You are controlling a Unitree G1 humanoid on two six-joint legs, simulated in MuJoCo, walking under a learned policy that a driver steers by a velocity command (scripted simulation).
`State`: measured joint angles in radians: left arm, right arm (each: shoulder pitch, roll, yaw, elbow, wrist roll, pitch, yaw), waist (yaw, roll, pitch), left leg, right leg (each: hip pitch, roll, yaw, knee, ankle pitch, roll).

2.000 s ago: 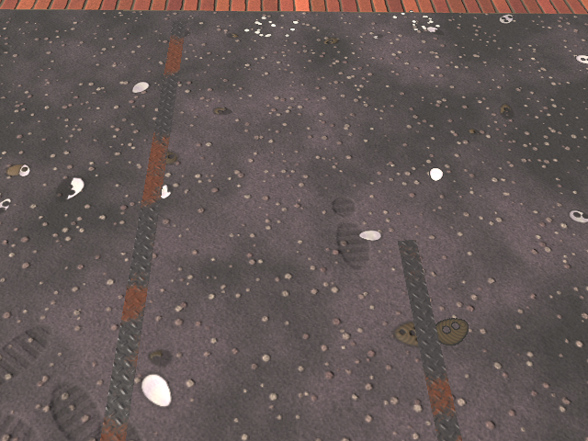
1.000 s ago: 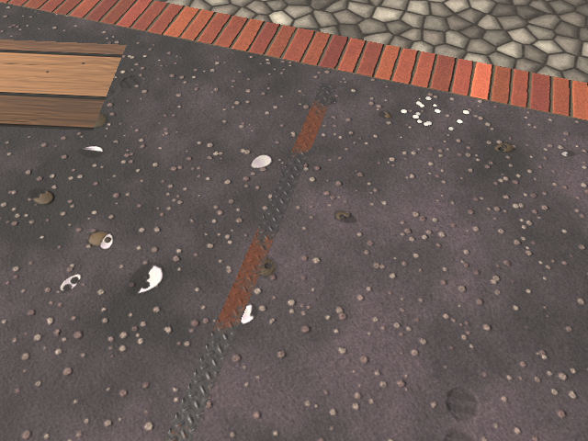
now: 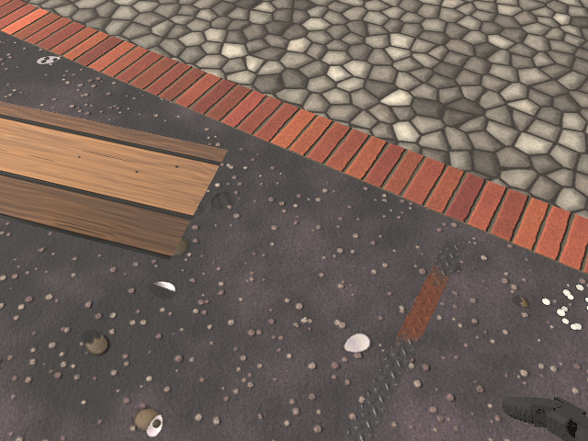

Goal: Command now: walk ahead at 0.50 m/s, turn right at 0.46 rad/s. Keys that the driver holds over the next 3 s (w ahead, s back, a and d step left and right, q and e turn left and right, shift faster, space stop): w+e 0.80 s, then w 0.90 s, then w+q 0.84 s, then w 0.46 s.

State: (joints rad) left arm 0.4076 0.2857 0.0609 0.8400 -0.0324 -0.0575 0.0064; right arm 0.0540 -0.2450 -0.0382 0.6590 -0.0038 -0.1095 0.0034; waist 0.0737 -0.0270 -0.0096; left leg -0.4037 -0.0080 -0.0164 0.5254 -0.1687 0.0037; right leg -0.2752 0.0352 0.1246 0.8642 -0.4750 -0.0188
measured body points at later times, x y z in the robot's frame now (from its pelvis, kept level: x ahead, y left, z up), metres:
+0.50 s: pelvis +0.25 -0.08 -0.02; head +0.29 -0.10 +0.43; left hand +0.52 +0.10 -0.09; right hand +0.20 -0.37 -0.14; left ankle +0.12 +0.12 -0.65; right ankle +0.31 -0.18 -0.73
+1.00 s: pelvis +0.53 -0.15 -0.01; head +0.55 -0.15 +0.44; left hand +0.73 +0.06 -0.12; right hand +0.55 -0.47 -0.08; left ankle +0.65 -0.10 -0.73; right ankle +0.34 -0.18 -0.67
